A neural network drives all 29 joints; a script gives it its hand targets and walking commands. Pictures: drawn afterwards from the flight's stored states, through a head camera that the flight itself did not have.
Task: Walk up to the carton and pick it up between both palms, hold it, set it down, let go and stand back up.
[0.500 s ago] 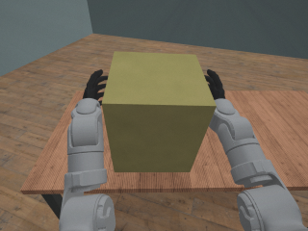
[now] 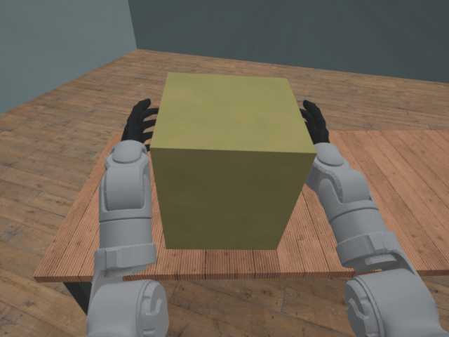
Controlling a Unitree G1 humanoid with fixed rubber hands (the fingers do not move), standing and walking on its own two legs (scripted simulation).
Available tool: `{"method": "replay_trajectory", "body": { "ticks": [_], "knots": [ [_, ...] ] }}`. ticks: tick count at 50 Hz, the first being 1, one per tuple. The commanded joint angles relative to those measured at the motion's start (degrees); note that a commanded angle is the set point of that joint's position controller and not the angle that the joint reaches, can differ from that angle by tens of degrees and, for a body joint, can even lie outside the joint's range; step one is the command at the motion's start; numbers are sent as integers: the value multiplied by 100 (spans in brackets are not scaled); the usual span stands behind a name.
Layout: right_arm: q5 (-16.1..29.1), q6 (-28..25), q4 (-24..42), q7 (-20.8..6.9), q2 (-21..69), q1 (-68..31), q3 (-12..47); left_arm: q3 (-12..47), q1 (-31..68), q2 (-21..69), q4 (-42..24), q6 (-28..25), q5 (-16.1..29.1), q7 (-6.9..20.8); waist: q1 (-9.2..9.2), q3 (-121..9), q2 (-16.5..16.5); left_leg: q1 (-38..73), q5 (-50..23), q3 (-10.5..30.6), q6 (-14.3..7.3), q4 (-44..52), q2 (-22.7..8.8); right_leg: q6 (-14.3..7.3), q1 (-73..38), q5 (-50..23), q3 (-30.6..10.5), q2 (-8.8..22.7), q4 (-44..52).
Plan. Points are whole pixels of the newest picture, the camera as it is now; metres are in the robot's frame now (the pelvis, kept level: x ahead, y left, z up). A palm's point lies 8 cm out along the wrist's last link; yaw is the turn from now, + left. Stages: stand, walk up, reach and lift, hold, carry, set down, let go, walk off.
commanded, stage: hold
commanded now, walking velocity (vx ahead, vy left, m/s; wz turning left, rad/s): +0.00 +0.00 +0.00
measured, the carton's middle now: (225, 165) +0.38 +0.01 +0.17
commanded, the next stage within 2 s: none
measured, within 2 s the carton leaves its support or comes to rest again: neither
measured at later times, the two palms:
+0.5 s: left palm (133, 147) +0.36 +0.16 +0.23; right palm (314, 145) +0.37 -0.14 +0.22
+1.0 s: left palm (134, 146) +0.36 +0.16 +0.23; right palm (316, 145) +0.36 -0.14 +0.22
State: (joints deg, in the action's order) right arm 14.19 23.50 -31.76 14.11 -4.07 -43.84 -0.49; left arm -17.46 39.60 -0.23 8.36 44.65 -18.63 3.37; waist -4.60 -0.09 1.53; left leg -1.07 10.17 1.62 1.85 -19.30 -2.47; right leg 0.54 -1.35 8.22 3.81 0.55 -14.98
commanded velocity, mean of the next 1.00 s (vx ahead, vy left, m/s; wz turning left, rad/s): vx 0.00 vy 0.00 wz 0.00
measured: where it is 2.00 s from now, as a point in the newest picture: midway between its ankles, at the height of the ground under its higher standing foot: outside the picture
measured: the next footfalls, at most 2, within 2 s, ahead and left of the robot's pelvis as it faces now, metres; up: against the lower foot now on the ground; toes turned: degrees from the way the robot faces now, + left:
none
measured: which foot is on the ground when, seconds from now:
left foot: down 0.00-1.00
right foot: down 0.00-1.00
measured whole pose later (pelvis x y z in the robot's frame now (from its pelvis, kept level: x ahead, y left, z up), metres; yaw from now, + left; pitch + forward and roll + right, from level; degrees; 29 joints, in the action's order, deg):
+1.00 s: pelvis +0.00 +0.00 +0.00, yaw +0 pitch -8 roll -1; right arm 14.4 24.2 -31.9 14.3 -3.9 -44.0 -1.0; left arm -18.0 39.7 0.1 8.8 44.9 -18.8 3.6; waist -4.6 -0.5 1.8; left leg -0.8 10.1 1.6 1.9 -19.2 -2.4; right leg 0.5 -1.5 8.3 3.8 0.6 -15.2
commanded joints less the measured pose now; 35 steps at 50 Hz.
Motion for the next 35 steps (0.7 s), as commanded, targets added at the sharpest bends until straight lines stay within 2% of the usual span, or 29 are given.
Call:
{"method": "replay_trajectory", "body": {
  "ticks": [1,2,3,5,7,8,9,11,12,14,16,19,22,23,24,26,28,29,30,31,32,33,34,35],
  "knots": [
    [475,-363,1950,-689,3440,-4537,1879,2597,3687,3362,-566,-405,988,769,-13,-2089,-317,282,-1311,-389,63,138,573,163,-696,-570,81,-473,39],
    [436,-343,1832,-696,3383,-4503,1813,2520,3584,3308,-346,-369,924,771,-11,-1803,-315,216,-1204,-404,44,171,565,150,-597,-446,85,-468,82],
    [488,-407,2118,-703,3477,-4703,1888,2553,3579,3395,-400,-367,958,772,45,-2078,-291,232,-1281,-416,21,141,570,151,-691,-531,76,-473,66],
    [562,-417,2257,-664,3512,-4658,1969,2635,3528,3402,-521,-400,1047,758,-15,-2241,-208,344,-1622,-380,38,21,583,206,-792,-956,71,-484,17],
    [533,-343,1979,-632,3409,-4444,1924,2481,3340,3337,-367,-336,909,793,-10,-1931,-227,301,-1583,-383,43,59,587,190,-791,-937,71,-467,28],
    [538,-306,1912,-624,3437,-4445,1956,2339,3331,3229,-340,-317,840,823,70,-1784,-112,231,-1465,-410,-4,107,611,220,-820,-907,67,-456,40],
    [531,-294,1884,-625,3478,-4383,1915,2429,3482,3267,-477,-339,885,836,-7,-1878,-169,181,-1384,-413,15,156,606,231,-827,-856,59,-452,21],
    [625,-335,2124,-634,3542,-4457,2030,2549,3505,3331,-706,-364,988,832,-14,-2182,-215,357,-1769,-390,69,28,622,230,-881,-1168,74,-476,-28],
    [622,-322,2127,-622,3474,-4355,2011,2647,3488,3346,-781,-371,1005,822,-106,-2132,-291,461,-1985,-361,136,-42,610,216,-872,-1311,75,-498,-50],
    [646,-302,2115,-614,3450,-4304,1995,2719,3621,3350,-902,-383,1019,804,-161,-2129,-333,560,-2010,-350,173,-62,596,202,-795,-1215,108,-527,-18],
    [701,-312,2208,-615,3389,-4344,2015,2707,3508,3342,-864,-349,989,790,-72,-2102,-401,450,-1866,-362,159,-39,628,206,-798,-1117,85,-482,-2],
    [654,-304,2268,-615,3439,-4414,2044,2605,3387,3333,-733,-320,955,821,-13,-2046,-226,336,-1730,-367,100,29,613,209,-868,-991,103,-488,15],
    [542,-302,2137,-667,3383,-4509,1854,2728,3597,3415,-615,-327,1019,804,-98,-1838,-350,220,-1374,-346,95,123,543,146,-610,-520,118,-502,52],
    [575,-322,2178,-688,3414,-4554,1887,2708,3512,3439,-608,-319,1003,784,-27,-1871,-330,238,-1411,-342,77,135,545,128,-620,-534,120,-517,48],
    [557,-328,2133,-706,3319,-4568,1825,2738,3545,3477,-552,-312,1002,768,-63,-1890,-400,274,-1325,-349,99,158,536,114,-557,-393,112,-518,67],
    [568,-346,2097,-735,3367,-4517,1839,2808,3636,3491,-705,-346,1040,721,-74,-2105,-498,345,-1588,-350,126,85,523,91,-589,-544,121,-536,9],
    [611,-338,2126,-710,3452,-4477,1955,2782,3588,3466,-821,-363,1051,701,-42,-2270,-422,453,-1851,-343,141,-20,554,127,-724,-891,98,-535,-26],
    [575,-270,1852,-686,3354,-4272,1850,2692,3558,3380,-738,-343,984,716,-103,-1993,-453,434,-1756,-351,164,23,550,132,-670,-859,82,-507,-3],
    [593,-276,1932,-685,3400,-4295,1883,2680,3592,3400,-806,-352,1012,734,-79,-2115,-424,415,-1710,-362,141,41,574,153,-755,-855,78,-493,-1],
    [545,-222,1745,-670,3319,-4190,1793,2552,3470,3306,-588,-309,923,767,-104,-1784,-391,317,-1554,-357,137,101,589,152,-725,-774,63,-461,43],
    [536,-247,1924,-656,3340,-4351,1842,2493,3379,3310,-492,-282,899,808,-57,-1843,-279,255,-1478,-385,80,121,599,181,-794,-772,78,-460,62],
    [564,-264,2019,-651,3356,-4364,1863,2544,3385,3356,-639,-297,944,825,-86,-1974,-255,260,-1560,-378,94,104,586,184,-849,-873,78,-478,21],
    [592,-283,2142,-643,3480,-4472,1961,2509,3374,3313,-613,-299,949,831,-5,-2011,-156,212,-1662,-391,66,79,611,198,-930,-1006,88,-486,15],
    [593,-301,2263,-616,3505,-4537,2003,2531,3391,3315,-601,-318,983,841,-38,-2118,-84,257,-1745,-371,58,33,615,231,-976,-1194,72,-483,-10]
  ]
}}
